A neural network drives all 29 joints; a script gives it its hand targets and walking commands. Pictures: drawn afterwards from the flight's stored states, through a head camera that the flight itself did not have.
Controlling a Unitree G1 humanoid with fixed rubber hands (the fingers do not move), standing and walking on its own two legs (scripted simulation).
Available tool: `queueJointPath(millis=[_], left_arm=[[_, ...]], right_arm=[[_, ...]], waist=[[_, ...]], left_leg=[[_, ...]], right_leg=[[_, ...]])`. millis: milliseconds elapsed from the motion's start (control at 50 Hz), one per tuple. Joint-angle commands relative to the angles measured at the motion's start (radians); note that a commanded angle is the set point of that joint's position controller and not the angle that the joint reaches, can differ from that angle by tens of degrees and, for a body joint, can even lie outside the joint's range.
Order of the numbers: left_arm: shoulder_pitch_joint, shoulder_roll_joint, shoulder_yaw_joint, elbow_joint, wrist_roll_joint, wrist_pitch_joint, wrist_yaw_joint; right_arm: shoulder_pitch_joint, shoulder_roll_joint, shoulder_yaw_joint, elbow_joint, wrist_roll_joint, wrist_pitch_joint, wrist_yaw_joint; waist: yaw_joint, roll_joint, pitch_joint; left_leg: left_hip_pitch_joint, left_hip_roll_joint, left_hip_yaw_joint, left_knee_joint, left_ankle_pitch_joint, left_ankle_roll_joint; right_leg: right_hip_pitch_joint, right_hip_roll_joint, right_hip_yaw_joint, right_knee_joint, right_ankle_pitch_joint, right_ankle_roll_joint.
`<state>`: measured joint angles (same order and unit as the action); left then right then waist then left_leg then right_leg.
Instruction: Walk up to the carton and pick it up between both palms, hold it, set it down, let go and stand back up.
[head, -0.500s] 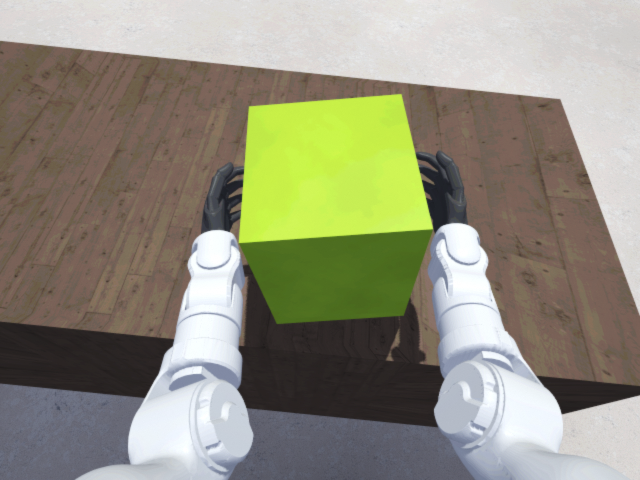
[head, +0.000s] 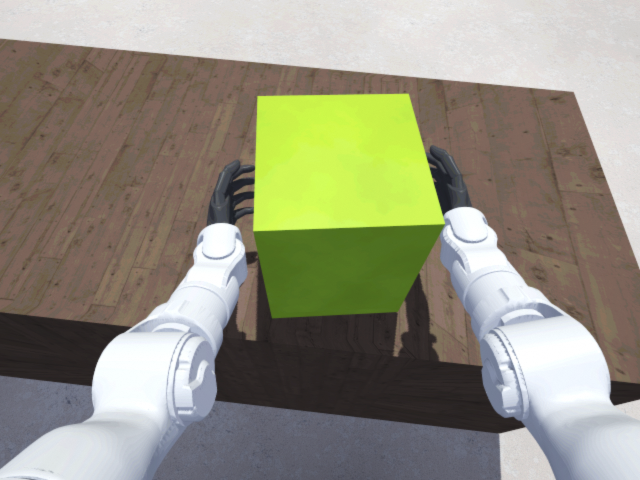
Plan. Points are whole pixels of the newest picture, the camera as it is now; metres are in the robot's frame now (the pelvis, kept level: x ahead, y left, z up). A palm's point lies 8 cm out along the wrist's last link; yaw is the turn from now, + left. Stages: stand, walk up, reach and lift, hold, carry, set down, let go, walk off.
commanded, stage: set down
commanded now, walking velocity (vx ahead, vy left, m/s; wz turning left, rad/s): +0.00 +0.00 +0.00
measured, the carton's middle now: (334, 215) +0.47 +0.01 +0.00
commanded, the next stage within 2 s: none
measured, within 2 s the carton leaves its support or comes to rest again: neither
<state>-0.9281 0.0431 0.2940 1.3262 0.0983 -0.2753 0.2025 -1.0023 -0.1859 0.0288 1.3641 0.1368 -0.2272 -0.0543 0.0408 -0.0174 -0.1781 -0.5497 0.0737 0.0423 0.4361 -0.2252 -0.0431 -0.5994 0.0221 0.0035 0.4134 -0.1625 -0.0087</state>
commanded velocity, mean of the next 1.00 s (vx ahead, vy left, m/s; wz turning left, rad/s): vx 0.00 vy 0.00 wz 0.00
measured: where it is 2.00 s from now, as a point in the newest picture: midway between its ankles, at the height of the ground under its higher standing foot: outside the picture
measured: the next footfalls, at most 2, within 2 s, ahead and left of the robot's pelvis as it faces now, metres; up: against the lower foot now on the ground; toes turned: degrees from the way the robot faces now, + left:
none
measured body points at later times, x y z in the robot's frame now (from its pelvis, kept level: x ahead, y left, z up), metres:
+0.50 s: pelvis -0.03 -0.01 -0.01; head +0.03 -0.01 +0.44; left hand +0.39 +0.16 +0.04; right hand +0.41 -0.15 +0.04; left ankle -0.04 +0.15 -0.74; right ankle +0.00 -0.11 -0.74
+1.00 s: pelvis -0.04 +0.00 +0.00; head +0.00 -0.01 +0.44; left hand +0.32 +0.19 +0.02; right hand +0.35 -0.18 +0.00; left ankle -0.04 +0.15 -0.74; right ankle +0.00 -0.11 -0.74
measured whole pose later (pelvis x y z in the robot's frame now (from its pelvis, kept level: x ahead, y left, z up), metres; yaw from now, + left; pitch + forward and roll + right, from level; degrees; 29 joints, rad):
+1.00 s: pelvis -0.04 +0.00 +0.00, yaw +0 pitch +12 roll +0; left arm -0.53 0.05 0.14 0.99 -0.03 -0.33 0.16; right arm -0.60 -0.24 0.15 1.19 0.27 -0.35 -0.02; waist 0.06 0.01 -0.12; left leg -0.48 0.08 0.04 0.51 -0.23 -0.05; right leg -0.53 0.03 0.00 0.49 -0.16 -0.02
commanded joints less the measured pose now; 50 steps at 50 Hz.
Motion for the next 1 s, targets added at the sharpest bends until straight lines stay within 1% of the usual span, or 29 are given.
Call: queueJointPath(millis=[0,120,340,440,600,700,780,840,980], left_arm=[[-0.430,0.183,-0.072,-0.064,-0.110,-0.069,-0.008],[-0.414,0.199,-0.102,-0.065,-0.149,-0.095,-0.013],[-0.303,0.203,-0.126,-0.041,-0.183,-0.098,-0.015],[-0.229,0.189,-0.133,-0.069,-0.187,-0.097,-0.020],[-0.104,0.155,-0.145,-0.178,-0.196,-0.118,-0.035],[-0.019,0.134,-0.160,-0.284,-0.207,-0.128,-0.040],[0.064,0.114,-0.172,-0.377,-0.207,-0.118,-0.043],[0.119,0.104,-0.179,-0.434,-0.206,-0.105,-0.043],[0.214,0.087,-0.200,-0.534,-0.205,-0.064,-0.036]], right_arm=[[-0.432,-0.111,0.079,-0.035,0.151,-0.077,-0.005],[-0.423,-0.146,0.084,-0.028,0.182,-0.101,-0.008],[-0.363,-0.168,0.105,-0.034,0.216,-0.107,-0.004],[-0.310,-0.171,0.120,-0.071,0.228,-0.123,-0.003],[-0.214,-0.164,0.135,-0.170,0.231,-0.169,0.002],[-0.132,-0.170,0.128,-0.237,0.231,-0.183,0.015],[-0.057,-0.181,0.116,-0.288,0.233,-0.190,0.027],[-0.004,-0.188,0.104,-0.324,0.237,-0.189,0.037],[0.091,-0.202,0.071,-0.395,0.237,-0.175,0.062]], waist=[[0.149,-0.007,-0.664],[0.133,-0.006,-0.667],[0.130,-0.010,-0.569],[0.130,-0.004,-0.549],[0.118,-0.010,-0.525],[0.104,-0.014,-0.516],[0.089,-0.015,-0.501],[0.080,-0.016,-0.470],[0.059,-0.031,-0.378]], left_leg=[[0.036,-0.054,0.084,0.097,0.516,-0.029],[0.016,-0.058,0.081,0.097,0.441,-0.027],[0.026,-0.066,0.068,0.082,0.289,-0.012],[0.069,-0.068,0.059,0.082,0.284,-0.011],[0.137,-0.072,0.048,0.083,0.319,-0.014],[0.180,-0.072,0.039,0.073,0.333,-0.016],[0.216,-0.071,0.029,0.062,0.350,-0.019],[0.232,-0.071,0.022,0.050,0.335,-0.017],[0.242,-0.074,0.011,0.013,0.249,-0.004]], right_leg=[[0.450,0.050,0.004,0.116,0.476,0.009],[0.443,0.051,-0.001,0.116,0.406,0.012],[0.404,0.045,-0.002,0.101,0.196,0.009],[0.399,0.045,-0.003,0.097,0.164,0.007],[0.407,0.047,-0.003,0.087,0.159,0.010],[0.409,0.049,-0.001,0.074,0.152,0.008],[0.418,0.051,-0.002,0.062,0.155,0.002],[0.422,0.050,-0.003,0.050,0.132,-0.003],[0.437,0.044,-0.006,0.022,0.053,-0.011]])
